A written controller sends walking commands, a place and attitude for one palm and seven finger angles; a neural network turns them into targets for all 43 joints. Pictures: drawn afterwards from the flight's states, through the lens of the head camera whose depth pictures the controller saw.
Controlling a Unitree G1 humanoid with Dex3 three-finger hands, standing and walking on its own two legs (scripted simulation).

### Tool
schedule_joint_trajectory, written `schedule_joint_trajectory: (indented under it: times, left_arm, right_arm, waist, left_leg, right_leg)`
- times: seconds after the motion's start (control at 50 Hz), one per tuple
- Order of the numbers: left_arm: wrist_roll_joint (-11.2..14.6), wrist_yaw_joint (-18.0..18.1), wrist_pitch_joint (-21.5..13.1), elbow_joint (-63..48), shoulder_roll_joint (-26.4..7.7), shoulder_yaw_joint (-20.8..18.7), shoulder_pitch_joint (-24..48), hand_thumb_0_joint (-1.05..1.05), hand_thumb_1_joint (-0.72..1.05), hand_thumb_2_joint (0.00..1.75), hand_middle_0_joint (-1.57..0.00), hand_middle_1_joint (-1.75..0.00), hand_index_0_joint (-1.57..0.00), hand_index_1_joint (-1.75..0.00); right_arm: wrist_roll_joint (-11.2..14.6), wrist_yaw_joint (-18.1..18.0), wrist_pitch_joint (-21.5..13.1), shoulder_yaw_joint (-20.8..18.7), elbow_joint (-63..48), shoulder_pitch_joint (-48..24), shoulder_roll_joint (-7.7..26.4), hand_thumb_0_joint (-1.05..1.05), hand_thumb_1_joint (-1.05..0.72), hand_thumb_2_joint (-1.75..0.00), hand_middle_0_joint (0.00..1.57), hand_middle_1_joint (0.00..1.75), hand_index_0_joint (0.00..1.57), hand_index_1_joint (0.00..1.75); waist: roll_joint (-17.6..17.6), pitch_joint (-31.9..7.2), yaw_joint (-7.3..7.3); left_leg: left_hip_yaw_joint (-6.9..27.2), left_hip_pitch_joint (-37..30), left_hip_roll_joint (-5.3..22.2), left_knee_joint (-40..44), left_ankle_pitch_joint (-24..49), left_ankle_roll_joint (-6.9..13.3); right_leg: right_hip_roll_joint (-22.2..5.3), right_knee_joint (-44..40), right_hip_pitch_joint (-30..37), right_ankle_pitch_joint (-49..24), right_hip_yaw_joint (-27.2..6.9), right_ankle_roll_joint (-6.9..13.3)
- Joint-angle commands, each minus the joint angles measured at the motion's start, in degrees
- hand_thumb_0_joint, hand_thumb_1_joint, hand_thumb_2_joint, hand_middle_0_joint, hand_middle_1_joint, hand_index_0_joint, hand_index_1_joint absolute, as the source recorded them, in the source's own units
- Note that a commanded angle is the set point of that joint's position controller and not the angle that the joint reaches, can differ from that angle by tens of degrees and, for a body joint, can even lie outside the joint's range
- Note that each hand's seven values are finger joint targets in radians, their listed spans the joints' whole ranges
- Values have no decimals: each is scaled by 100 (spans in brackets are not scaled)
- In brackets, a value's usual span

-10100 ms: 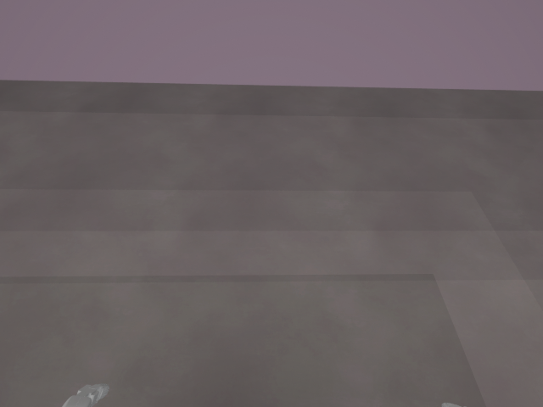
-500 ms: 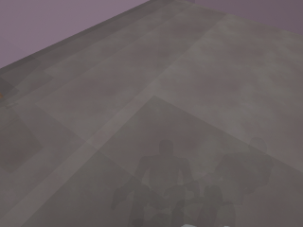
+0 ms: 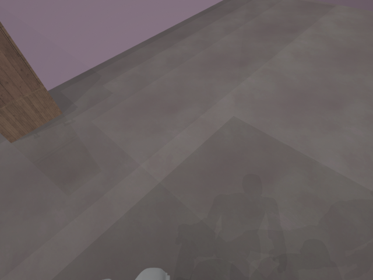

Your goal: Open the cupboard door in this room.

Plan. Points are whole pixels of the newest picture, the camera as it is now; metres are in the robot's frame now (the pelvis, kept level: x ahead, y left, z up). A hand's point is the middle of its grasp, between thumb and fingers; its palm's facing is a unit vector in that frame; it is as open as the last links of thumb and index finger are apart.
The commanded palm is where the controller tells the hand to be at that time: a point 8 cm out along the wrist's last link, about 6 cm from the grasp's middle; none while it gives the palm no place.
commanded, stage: turn or walk to find it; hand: left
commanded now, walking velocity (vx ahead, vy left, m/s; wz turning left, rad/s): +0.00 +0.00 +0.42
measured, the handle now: out of the picture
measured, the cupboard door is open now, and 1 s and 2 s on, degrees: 0 0 0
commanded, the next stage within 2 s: stand and wait in 0.42 s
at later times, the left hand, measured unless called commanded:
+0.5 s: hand out of the picture -0.02 +0.27 -0.17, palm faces +0.25 -0.94 -0.25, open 7.4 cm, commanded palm none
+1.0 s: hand out of the picture -0.06 +0.16 -0.16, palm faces +0.31 -0.91 -0.27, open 7.3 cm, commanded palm none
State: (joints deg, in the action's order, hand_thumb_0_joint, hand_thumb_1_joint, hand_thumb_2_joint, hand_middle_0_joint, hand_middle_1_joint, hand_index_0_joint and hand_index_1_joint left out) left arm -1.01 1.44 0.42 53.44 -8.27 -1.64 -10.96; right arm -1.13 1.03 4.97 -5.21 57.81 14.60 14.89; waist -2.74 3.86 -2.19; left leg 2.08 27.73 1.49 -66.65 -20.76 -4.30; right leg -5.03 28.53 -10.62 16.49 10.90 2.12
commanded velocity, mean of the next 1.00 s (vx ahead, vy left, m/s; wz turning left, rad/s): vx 0.00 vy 0.00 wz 0.22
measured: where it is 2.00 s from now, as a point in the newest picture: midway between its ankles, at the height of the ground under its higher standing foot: outside the picture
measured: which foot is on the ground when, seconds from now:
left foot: up 0.00-0.22, down 0.24-0.72, up 0.74-1.00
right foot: down 0.00-0.24, up 0.26-0.68, down 0.70-1.00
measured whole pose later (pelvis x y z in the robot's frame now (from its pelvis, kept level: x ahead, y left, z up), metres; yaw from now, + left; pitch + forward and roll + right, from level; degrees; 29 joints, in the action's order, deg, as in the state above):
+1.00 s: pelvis -0.04 -0.03 +0.00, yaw +16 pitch -1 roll +2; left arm -1.0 1.7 0.0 59.7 -8.0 -1.8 -13.8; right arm -0.6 -0.3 4.1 -3.7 62.9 15.9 12.0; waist -2.4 3.2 -0.5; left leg 1.3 20.4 1.9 -54.5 -24.0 -2.5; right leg -1.8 26.4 -11.5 13.9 8.8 4.4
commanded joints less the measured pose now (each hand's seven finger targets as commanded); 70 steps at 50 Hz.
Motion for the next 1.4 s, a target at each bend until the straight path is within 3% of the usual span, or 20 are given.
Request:
schedule_joint_trajectory:
  times: [0.0,0.12,0.18,0.2,0.22,0.24,0.26,0.36,0.58,0.64,0.66,0.7,0.74,0.8,0.92,1.08,1.2,1.22,1.26,1.38]
  left_arm:
    - [-39,70,-119,-262,-1269,-307,-333,0,90,90,-20,-30,-20,-30]
    - [-87,50,-61,-126,-1527,-398,-482,0,90,90,-20,-30,-20,-30]
    - [-36,29,-19,-70,-1520,-406,-343,0,90,90,-20,-30,-20,-30]
    - [13,19,22,-99,-1408,-391,-355,0,90,90,-20,-30,-20,-30]
    - [65,-10,65,-250,-1065,-326,-428,0,90,90,-20,-30,-20,-30]
    - [29,-2,116,-431,-874,-201,-97,0,90,90,-20,-30,-20,-30]
    - [12,1,154,-442,-1001,-240,-6,0,90,90,-20,-30,-20,-30]
    - [4,-82,157,-107,-1039,-293,-80,0,90,90,-20,-30,-20,-30]
    - [38,-24,109,-52,-711,-108,-18,0,90,90,-20,-30,-20,-30]
    - [49,-6,8,230,-671,-91,-621,0,90,90,-20,-30,-20,-30]
    - [23,17,-49,319,-795,-83,-766,0,90,90,-20,-30,-20,-30]
    - [-22,52,-138,265,-1424,-161,-622,0,90,90,-20,-30,-20,-30]
    - [-11,52,-137,172,-1330,-195,-299,0,90,90,-20,-30,-20,-30]
    - [16,48,-127,251,-916,-94,-130,0,90,90,-20,-30,-20,-30]
    - [8,82,-158,333,-977,-211,-494,0,90,90,-20,-30,-20,-30]
    - [-40,91,-143,616,-1155,-273,-862,0,90,90,-20,-30,-20,-30]
    - [-4,89,-40,540,-1242,-326,-469,0,90,90,-20,-30,-20,-30]
    - [34,77,0,491,-1145,-313,-400,0,90,90,-20,-30,-20,-30]
    - [56,16,96,164,-684,-216,-136,0,90,90,-20,-30,-20,-30]
    - [-32,-71,181,258,-860,-291,-132,0,90,90,-20,-30,-20,-30]
  right_arm:
    - [-9,-19,-144,-12,-445,-386,197,0,-90,-90,20,30,20,30]
    - [61,-30,-261,107,-571,-662,102,0,-90,-90,20,30,20,30]
    - [63,-45,-343,99,-501,-269,195,0,-90,-90,20,30,20,30]
    - [52,-37,-404,53,-454,-35,400,0,-90,-90,20,30,20,30]
    - [2,-65,-460,-66,-465,147,972,0,-90,-90,20,30,20,30]
    - [17,-112,-407,-134,-398,390,1311,0,-90,-90,20,30,20,30]
    - [-8,-119,-375,-110,-392,336,1248,0,-90,-90,20,30,20,30]
    - [10,-217,-461,61,-600,-410,740,0,-90,-90,20,30,20,30]
    - [-32,-214,-449,51,-412,-178,570,0,-90,-90,20,30,20,30]
    - [9,-214,-457,78,-313,-288,475,0,-90,-90,20,30,20,30]
    - [51,-199,-468,108,-267,-221,300,0,-90,-90,20,30,20,30]
    - [91,-181,-438,222,-370,-228,-176,0,-90,-90,20,30,20,30]
    - [6,-179,-280,125,-293,-293,74,0,-90,-90,20,30,20,30]
    - [16,-174,-285,145,120,144,-91,0,-90,-90,20,30,20,30]
    - [29,-163,-216,87,177,88,-18,0,-90,-90,20,30,20,30]
    - [89,-180,-301,188,146,-255,-124,0,-90,-90,20,30,20,30]
    - [88,-172,-346,191,178,124,-117,0,-90,-90,20,30,20,30]
    - [74,-165,-377,174,190,235,4,0,-90,-90,20,30,20,30]
    - [-19,-187,-377,15,7,248,751,0,-90,-90,20,30,20,30]
    - [1,-249,-417,87,-289,-464,591,0,-90,-90,20,30,20,30]
  waist:
    - [1197,-147,362]
    - [1428,-440,496]
    - [1204,-674,232]
    - [604,-836,80]
    - [-1089,-897,-8]
    - [-1505,-794,-150]
    - [-895,-754,-122]
    - [-701,-429,171]
    - [-658,-450,100]
    - [-473,-609,383]
    - [-51,-648,415]
    - [1684,-280,351]
    - [1874,115,354]
    - [1044,221,160]
    - [935,-144,323]
    - [1145,-533,554]
    - [928,-572,202]
    - [500,-517,111]
    - [-1654,-17,6]
    - [-471,137,272]
  left_leg:
    - [-180,321,120,519,-235,-46]
    - [-583,-411,97,2182,-598,85]
    - [-723,-1448,28,3685,472,182]
    - [-464,-2172,214,4425,1260,272]
    - [1299,-2893,1490,4726,2793,793]
    - [1878,-2712,2205,4790,4228,1366]
    - [1460,-2394,2250,4702,3669,1575]
    - [756,-2119,1194,4786,3324,1184]
    - [1091,-1839,1208,4843,2473,1378]
    - [897,-1403,921,4433,2026,1087]
    - [656,-1131,627,4110,1553,820]
    - [-72,-335,-188,3103,-498,320]
    - [223,-591,29,2154,-772,381]
    - [-4,-633,15,1681,-275,367]
    - [6,-220,89,889,-311,171]
    - [-273,-605,37,2345,-747,188]
    - [-534,-1738,52,3837,366,281]
    - [-320,-2161,199,4364,753,368]
    - [2018,-1930,1943,5490,1172,1275]
    - [1159,-1396,1139,5354,1086,1214]
  right_leg:
    - [-1479,-1022,449,-1884,-953,482]
    - [-1679,-543,639,-2624,-797,624]
    - [-1520,112,278,-2321,-452,239]
    - [-1287,791,-213,-1799,-206,-58]
    - [-511,1920,-1567,344,77,-511]
    - [-163,2781,-2054,2175,-335,-636]
    - [-263,3255,-1873,1997,-660,-532]
    - [-164,3671,-2035,646,-925,-657]
    - [118,1488,-959,925,-820,-593]
    - [217,-101,121,-250,-704,-548]
    - [28,-711,572,-670,-907,-517]
    - [-1589,-1407,356,-867,-2674,252]
    - [-1569,-1798,-747,165,-2706,666]
    - [-1040,-1520,-518,-683,-1911,556]
    - [-1250,-1277,217,-1565,-1572,621]
    - [-1447,-962,860,-2594,-1669,843]
    - [-1402,-537,0,-1461,-1131,397]
    - [-1191,-199,-516,-830,-865,132]
    - [-36,1766,-1968,1429,-175,-507]
    - [-21,3225,-1959,513,-915,-571]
